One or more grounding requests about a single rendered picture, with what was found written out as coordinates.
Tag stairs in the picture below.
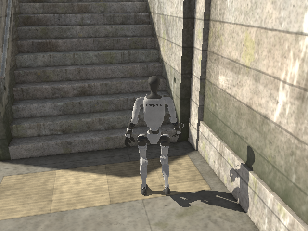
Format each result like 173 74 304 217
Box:
8 0 179 160

